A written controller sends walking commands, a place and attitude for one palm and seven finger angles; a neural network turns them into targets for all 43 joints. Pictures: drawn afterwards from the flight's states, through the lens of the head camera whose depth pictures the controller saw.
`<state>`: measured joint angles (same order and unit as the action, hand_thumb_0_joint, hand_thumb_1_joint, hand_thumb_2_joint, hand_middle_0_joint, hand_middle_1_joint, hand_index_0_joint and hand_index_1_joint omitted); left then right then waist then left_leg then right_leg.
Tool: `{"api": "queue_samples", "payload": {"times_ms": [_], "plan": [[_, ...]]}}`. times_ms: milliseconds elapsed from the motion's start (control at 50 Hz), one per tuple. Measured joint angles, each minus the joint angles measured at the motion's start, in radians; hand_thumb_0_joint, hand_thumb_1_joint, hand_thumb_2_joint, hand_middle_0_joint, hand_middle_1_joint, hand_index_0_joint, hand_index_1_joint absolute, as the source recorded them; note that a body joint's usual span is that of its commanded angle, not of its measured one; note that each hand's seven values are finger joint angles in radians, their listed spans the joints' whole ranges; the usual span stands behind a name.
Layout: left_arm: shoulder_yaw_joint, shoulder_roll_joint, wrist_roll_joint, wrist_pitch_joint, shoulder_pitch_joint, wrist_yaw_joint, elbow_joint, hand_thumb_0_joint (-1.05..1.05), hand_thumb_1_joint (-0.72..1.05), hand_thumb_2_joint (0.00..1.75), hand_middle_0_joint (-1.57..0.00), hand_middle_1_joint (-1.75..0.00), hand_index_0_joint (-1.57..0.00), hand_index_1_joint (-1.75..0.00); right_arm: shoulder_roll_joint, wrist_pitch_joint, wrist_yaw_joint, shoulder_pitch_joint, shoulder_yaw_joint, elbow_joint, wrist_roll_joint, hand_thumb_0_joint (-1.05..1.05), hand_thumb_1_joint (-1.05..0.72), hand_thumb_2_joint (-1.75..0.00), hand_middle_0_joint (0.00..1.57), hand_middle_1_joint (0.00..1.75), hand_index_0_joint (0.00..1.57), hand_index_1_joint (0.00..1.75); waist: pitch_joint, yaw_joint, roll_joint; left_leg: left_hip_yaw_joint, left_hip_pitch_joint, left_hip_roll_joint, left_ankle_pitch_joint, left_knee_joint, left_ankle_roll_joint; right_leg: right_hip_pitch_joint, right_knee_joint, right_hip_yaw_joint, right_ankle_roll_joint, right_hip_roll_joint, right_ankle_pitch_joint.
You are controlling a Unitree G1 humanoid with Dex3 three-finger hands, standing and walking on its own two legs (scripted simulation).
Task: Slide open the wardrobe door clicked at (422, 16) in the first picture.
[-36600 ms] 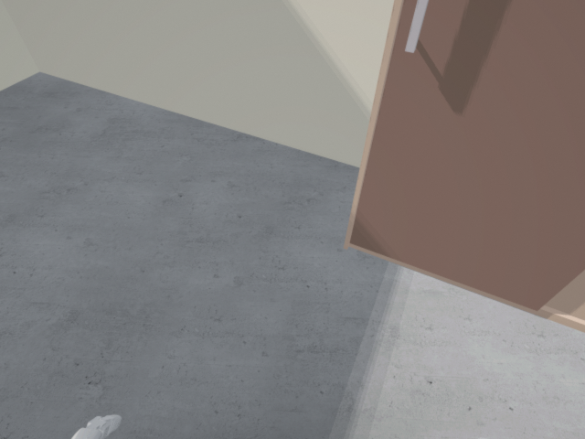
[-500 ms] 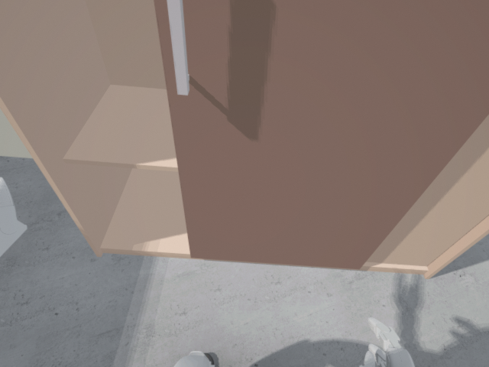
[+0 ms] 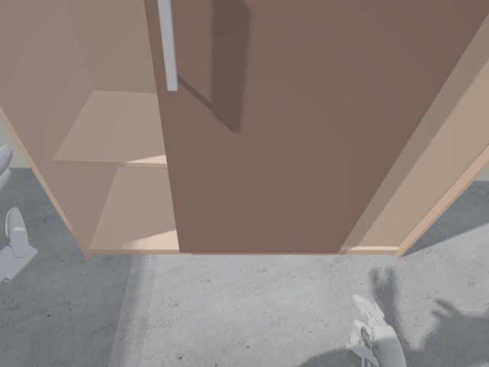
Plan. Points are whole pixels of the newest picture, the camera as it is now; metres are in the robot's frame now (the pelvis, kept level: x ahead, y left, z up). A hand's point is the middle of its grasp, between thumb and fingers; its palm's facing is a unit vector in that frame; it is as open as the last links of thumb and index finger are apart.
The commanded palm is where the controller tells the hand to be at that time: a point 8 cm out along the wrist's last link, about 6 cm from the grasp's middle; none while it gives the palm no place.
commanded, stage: stop stepping back and stand still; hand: left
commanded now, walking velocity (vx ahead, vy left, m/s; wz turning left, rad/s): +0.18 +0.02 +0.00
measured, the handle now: (166, 11) +0.69 +0.21 +0.27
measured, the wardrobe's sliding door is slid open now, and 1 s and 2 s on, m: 0.39 0.39 0.39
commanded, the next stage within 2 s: let the arm hang, fingers relaxed in 0.66 s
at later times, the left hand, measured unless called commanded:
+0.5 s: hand (35, 229) +0.23 +0.27 +0.17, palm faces +0.42 -0.77 -0.47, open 7.4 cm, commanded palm +0.16 +0.31 +0.17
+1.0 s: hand out of the picture +0.10 +0.22 -0.14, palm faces -0.06 -0.95 -0.29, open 7.4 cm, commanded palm none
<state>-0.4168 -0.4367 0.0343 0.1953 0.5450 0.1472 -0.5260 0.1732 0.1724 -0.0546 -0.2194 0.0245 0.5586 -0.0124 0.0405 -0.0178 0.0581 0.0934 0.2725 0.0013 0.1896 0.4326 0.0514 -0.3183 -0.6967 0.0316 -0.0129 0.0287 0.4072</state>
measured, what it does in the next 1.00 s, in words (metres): steps on the spot: right foot, then left foot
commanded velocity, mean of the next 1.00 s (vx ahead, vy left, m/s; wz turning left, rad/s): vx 0.04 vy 0.01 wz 0.00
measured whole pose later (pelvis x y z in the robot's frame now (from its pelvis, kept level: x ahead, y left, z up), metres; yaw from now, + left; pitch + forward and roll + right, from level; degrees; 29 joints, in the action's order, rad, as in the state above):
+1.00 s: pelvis -0.02 +0.02 -0.02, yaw +0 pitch +1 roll +1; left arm 0.01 -0.25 -0.03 -0.05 0.26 -0.01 0.64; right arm 0.31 0.00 0.01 -0.12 0.00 0.79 -0.02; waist -0.01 -0.03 -0.03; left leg 0.07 0.40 -0.01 0.25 0.62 0.02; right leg -0.29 -0.66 0.04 0.00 -0.03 0.40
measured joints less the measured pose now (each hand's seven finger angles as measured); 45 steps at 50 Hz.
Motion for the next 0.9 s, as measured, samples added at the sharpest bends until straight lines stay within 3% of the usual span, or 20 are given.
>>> {"api": "queue_samples", "payload": {"times_ms": [60,100,140,180,220,300,360,420,480,580,760,800,840,900], "plan": [[-0.013,-0.006,-0.004,0.004,0.025,0.009,0.026,0.02,0.89,0.89,-0.21,-0.3,-0.21,-0.3,0.006,-0.028,-0.006,-0.046,0.003,0.015,0.001,0.01,-0.9,-0.89,0.21,0.3,0.2,0.3,0.034,0.001,-0.026,-0.002,0.025,-0.011,0.035,0.019,-0.009,0.084,0.135,0.056,0.019,0.002,0.015],[-0.023,-0.013,-0.008,-0.006,0.015,0.014,0.061,0.02,0.89,0.89,-0.21,-0.3,-0.21,-0.3,0.014,-0.051,-0.012,-0.064,-0.002,0.019,-0.002,0.01,-0.9,-0.89,0.21,0.3,0.2,0.3,0.049,0.006,-0.024,0.006,0.085,0.0,0.132,0.101,-0.02,0.125,0.221,0.034,0.059,-0.002,0.05],[-0.008,0.013,-0.009,-0.016,-0.021,0.011,0.105,0.02,0.89,0.9,-0.21,-0.3,-0.21,-0.3,0.037,-0.073,-0.011,-0.058,-0.015,0.052,-0.005,0.01,-0.9,-0.89,0.21,0.3,0.2,0.3,0.032,0.03,-0.049,-0.021,0.16,-0.004,0.204,0.283,-0.036,0.101,0.214,0.028,0.085,0.007,-0.076],[0.016,0.045,-0.006,-0.015,-0.047,0.01,0.142,0.02,0.89,0.9,-0.21,-0.3,-0.21,-0.3,0.054,-0.083,-0.007,-0.06,-0.022,0.099,-0.004,0.01,-0.9,-0.89,0.21,0.3,0.2,0.3,0.016,0.044,-0.055,-0.044,0.205,-0.002,0.203,0.45,-0.049,0.107,0.203,0.022,0.08,0.006,-0.099],[0.035,0.072,-0.006,-0.018,-0.05,0.013,0.161,0.02,0.89,0.9,-0.21,-0.3,-0.21,-0.3,0.059,-0.083,-0.005,-0.078,-0.024,0.127,0.001,0.01,-0.9,-0.89,0.21,0.3,0.2,0.3,0.018,0.046,-0.04,-0.047,0.211,-0.005,0.182,0.5,-0.053,0.121,0.207,0.012,0.069,-0.005,-0.088],[0.06,0.092,-0.014,-0.018,-0.051,0.019,0.133,0.02,0.89,0.9,-0.21,-0.3,-0.21,-0.3,0.061,-0.059,-0.019,-0.104,-0.025,0.136,-0.001,0.02,-0.9,-0.89,0.21,0.3,0.2,0.3,0.011,0.028,-0.008,-0.028,0.123,-0.038,0.14,0.309,-0.039,0.139,0.181,0.009,0.057,-0.024,-0.056],[0.06,0.072,-0.012,-0.003,-0.06,0.018,0.072,0.02,0.89,0.9,-0.21,-0.3,-0.21,-0.3,0.073,-0.031,-0.031,-0.101,-0.035,0.122,-0.004,0.02,-0.9,-0.9,0.21,0.3,0.2,0.3,-0.003,0.006,-0.021,-0.032,0.041,-0.054,0.064,0.147,-0.033,0.126,0.102,0.024,0.043,-0.021,-0.001],[0.015,0.027,-0.007,0.016,-0.06,0.018,0.051,0.02,0.89,0.89,-0.21,-0.3,-0.21,-0.3,0.048,-0.026,-0.03,-0.06,-0.038,0.112,0.001,0.02,-0.9,-0.9,0.21,0.3,0.2,0.3,-0.013,0.003,0.001,-0.002,0.043,-0.043,0.103,0.182,-0.055,0.107,0.052,-0.005,0.025,-0.039,0.021],[-0.028,-0.009,-0.006,0.026,-0.058,0.014,0.065,0.02,0.89,0.89,-0.21,-0.3,-0.21,-0.3,0.025,-0.012,-0.023,-0.033,-0.027,0.082,-0.001,0.01,-0.9,-0.9,0.2,0.3,0.2,0.3,-0.015,-0.009,-0.023,-0.002,0.052,-0.052,0.111,0.179,-0.06,0.111,0.085,0.002,0.03,-0.032,0.016],[-0.031,-0.006,0.003,0.026,-0.038,0.008,0.094,0.02,0.89,0.9,-0.21,-0.3,-0.21,-0.3,0.011,-0.02,0.004,0.002,-0.007,0.063,0.012,0.01,-0.9,-0.9,0.21,0.3,0.2,0.3,-0.022,-0.003,-0.067,-0.011,0.077,-0.066,0.088,0.171,-0.062,0.114,0.15,0.008,0.036,-0.015,-0.026],[0.042,0.052,0.004,-0.027,0.004,-0.005,0.1,0.02,0.89,0.89,-0.21,-0.3,-0.21,-0.3,0.023,-0.056,-0.017,0.014,-0.006,0.063,0.013,0.01,-0.9,-0.89,0.21,0.3,0.2,0.3,-0.017,0.031,-0.041,0.002,0.037,-0.05,0.077,0.108,-0.054,0.136,0.185,-0.004,0.019,-0.029,-0.042],[0.109,0.042,-0.022,-0.028,-0.078,-0.035,0.232,0.02,0.89,0.9,-0.21,-0.3,-0.2,-0.3,0.058,-0.042,0.022,0.032,-0.019,0.098,0.017,0.01,-0.9,-0.89,0.21,0.3,0.2,0.3,-0.013,0.037,-0.061,-0.011,0.061,-0.047,0.07,0.13,-0.048,0.109,0.147,0.015,0.014,-0.033,-0.054],[0.2,0.046,-0.039,-0.102,-0.174,-0.079,0.445,0.01,0.9,0.9,-0.2,-0.3,-0.2,-0.3,0.107,-0.073,0.051,0.065,-0.025,0.136,0.013,0.01,-0.9,-0.89,0.21,0.3,0.2,0.3,-0.002,0.038,-0.087,-0.017,0.088,-0.036,0.078,0.156,-0.039,0.072,0.093,0.021,0.011,-0.045,-0.044],[0.306,0.079,-0.048,-0.201,-0.265,-0.123,0.78,0.01,0.9,0.9,-0.2,-0.3,-0.2,-0.3,0.145,-0.124,0.063,0.117,-0.027,0.169,0.001,0.01,-0.9,-0.89,0.21,0.3,0.2,0.3,-0.006,0.018,-0.095,0.0,0.129,-0.012,0.085,0.2,-0.025,0.026,0.032,-0.009,0.009,-0.069,0.018]]}}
